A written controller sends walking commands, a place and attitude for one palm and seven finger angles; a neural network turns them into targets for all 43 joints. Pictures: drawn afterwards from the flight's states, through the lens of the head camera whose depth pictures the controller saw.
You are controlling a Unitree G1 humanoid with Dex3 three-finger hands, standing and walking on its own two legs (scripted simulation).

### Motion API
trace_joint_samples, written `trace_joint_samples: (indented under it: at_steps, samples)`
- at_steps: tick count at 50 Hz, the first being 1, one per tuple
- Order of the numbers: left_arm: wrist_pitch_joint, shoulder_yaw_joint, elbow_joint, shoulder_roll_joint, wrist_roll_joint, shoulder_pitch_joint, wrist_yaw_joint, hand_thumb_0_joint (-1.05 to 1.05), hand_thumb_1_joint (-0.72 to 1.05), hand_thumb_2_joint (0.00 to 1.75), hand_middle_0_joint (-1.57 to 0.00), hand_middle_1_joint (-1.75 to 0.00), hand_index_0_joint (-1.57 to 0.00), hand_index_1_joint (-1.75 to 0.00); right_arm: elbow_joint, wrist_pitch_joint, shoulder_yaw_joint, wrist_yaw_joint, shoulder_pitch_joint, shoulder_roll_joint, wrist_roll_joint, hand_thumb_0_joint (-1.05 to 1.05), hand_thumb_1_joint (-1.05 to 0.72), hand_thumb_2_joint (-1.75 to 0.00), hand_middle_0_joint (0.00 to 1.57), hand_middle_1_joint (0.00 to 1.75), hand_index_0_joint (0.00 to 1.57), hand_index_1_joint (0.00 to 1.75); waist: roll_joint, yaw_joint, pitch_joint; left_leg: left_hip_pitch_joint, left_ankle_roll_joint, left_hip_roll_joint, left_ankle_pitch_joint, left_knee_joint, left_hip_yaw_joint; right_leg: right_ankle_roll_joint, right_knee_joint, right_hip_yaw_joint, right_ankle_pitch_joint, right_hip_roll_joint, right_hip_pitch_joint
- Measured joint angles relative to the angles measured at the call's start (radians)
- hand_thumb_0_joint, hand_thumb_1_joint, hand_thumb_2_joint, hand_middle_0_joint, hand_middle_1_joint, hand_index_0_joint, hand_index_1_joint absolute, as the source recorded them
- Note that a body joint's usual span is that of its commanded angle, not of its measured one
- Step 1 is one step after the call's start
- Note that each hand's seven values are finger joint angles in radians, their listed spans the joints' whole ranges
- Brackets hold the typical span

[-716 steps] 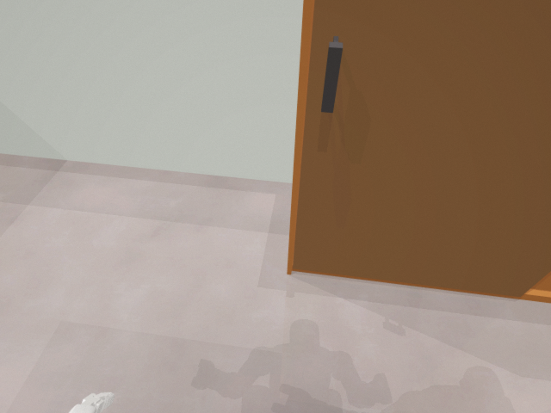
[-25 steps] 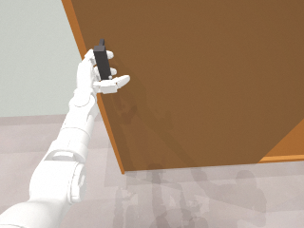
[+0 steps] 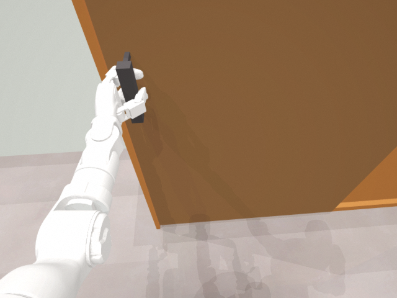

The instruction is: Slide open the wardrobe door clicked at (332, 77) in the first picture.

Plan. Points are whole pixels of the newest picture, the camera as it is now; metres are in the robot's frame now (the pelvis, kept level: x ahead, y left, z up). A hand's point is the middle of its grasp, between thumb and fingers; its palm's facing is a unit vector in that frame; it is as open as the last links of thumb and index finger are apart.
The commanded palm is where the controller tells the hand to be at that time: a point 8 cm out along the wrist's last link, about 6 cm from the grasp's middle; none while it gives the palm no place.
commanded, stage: grip the handle and tug to test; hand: left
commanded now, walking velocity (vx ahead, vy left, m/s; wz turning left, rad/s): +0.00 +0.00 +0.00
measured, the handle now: (132, 88) +0.52 +0.13 +0.15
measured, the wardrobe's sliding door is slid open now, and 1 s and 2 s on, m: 0.00 0.00 0.00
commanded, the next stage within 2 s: tug the door sideways, standing still in 0.50 s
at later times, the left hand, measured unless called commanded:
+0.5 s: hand (140, 102) +0.47 +0.11 +0.15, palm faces +0.05 -1.00 +0.01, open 6.1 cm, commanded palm +0.42 +0.17 +0.15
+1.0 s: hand (141, 101) +0.47 +0.11 +0.15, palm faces +0.11 -0.99 -0.02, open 6.1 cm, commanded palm +0.44 +0.12 +0.15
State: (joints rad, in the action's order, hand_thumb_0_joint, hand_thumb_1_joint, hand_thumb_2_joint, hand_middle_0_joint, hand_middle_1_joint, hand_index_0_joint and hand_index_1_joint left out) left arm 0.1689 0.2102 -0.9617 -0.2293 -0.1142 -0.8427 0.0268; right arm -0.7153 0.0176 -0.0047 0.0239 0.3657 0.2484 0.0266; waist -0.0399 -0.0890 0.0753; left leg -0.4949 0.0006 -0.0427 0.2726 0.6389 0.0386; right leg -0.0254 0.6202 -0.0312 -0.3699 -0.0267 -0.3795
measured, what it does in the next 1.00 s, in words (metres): stands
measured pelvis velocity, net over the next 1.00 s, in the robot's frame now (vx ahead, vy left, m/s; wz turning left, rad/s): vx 0.03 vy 0.00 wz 0.05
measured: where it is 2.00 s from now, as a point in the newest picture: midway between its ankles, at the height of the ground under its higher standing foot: outside the picture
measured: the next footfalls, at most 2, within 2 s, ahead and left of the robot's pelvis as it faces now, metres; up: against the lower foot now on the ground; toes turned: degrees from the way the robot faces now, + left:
none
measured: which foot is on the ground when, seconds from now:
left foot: down 0.00-1.00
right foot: down 0.00-1.00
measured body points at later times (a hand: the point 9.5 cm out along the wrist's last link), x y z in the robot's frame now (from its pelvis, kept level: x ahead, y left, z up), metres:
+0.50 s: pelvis +0.03 +0.00 +0.01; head +0.05 -0.02 +0.45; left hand +0.46 +0.16 +0.15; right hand +0.10 -0.26 -0.12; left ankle +0.03 +0.12 -0.72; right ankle -0.04 -0.10 -0.72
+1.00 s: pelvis +0.03 +0.00 +0.00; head +0.06 -0.02 +0.45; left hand +0.46 +0.16 +0.16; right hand +0.14 -0.24 -0.12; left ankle +0.03 +0.12 -0.72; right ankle -0.04 -0.10 -0.72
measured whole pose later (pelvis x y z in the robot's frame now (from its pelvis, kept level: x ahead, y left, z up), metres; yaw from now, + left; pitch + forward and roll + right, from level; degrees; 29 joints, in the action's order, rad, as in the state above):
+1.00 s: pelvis +0.03 +0.00 +0.00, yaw +3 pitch +7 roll +0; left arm -0.02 0.10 -0.68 -0.13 -0.13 -0.74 0.12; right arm -0.68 -0.02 -0.01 0.02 0.28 0.23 0.02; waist -0.04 -0.02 0.07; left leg -0.44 0.01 -0.01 0.29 0.60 0.00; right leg -0.03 0.57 -0.07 -0.40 -0.01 -0.30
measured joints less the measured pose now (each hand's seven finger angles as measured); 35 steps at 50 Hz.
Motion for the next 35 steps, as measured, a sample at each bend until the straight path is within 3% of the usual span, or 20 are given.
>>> trace_joint_samples:
  at_steps: [15,28,35]
  samples:
    - [-0.045,0.008,0.120,0.008,-0.011,0.089,0.003,0.00,0.67,0.76,-0.35,-1.39,-0.35,-1.38,0.033,-0.008,-0.003,-0.005,-0.015,-0.002,0.003,0.00,-0.91,-0.90,0.20,0.30,0.20,0.30,-0.002,0.003,0.010,0.033,0.001,-0.004,0.006,-0.022,0.019,0.000,-0.020,0.020,0.000,-0.003,0.024]
    - [-0.148,-0.002,0.377,0.039,-0.026,0.257,-0.001,0.01,0.69,0.73,-0.30,-1.40,-0.32,-1.38,0.075,-0.036,-0.008,-0.011,-0.036,-0.004,0.007,0.00,-0.91,-0.90,0.20,0.30,0.20,0.30,0.001,0.019,0.024,0.104,0.002,-0.003,0.025,-0.066,0.038,0.001,-0.068,0.039,-0.007,-0.002,0.090]
    - [-0.202,-0.045,0.447,0.067,-0.025,0.271,0.011,0.01,0.68,0.74,-0.31,-1.40,-0.33,-1.38,0.080,-0.049,-0.011,0.001,-0.059,-0.006,0.007,0.00,-0.91,-0.90,0.20,0.30,0.20,0.30,0.003,0.040,0.013,0.126,0.005,0.003,0.031,-0.075,0.014,0.002,-0.086,0.014,-0.006,0.002,0.125]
